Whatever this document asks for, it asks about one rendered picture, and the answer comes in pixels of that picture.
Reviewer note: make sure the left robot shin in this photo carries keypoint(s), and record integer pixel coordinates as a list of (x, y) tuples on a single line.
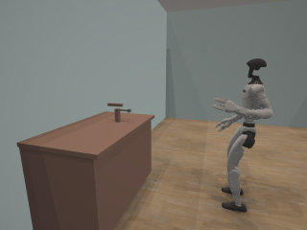
[(235, 185)]

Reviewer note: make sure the robot left upper arm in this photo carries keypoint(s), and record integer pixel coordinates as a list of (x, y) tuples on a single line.
[(258, 91)]

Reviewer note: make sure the robot left foot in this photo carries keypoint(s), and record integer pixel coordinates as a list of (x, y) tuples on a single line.
[(233, 207)]

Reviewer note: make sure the right robot forearm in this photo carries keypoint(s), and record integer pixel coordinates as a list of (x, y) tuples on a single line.
[(235, 118)]

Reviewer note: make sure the counter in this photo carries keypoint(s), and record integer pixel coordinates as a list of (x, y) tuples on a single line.
[(83, 176)]

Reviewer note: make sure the tap lever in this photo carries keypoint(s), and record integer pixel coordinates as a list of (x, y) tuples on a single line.
[(128, 110)]

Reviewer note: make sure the left robot forearm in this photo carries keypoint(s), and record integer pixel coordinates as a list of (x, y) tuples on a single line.
[(252, 113)]

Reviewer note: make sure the left robot hand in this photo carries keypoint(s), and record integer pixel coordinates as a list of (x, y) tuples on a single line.
[(229, 107)]

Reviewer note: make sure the right robot hand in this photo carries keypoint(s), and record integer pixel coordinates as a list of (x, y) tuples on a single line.
[(226, 122)]

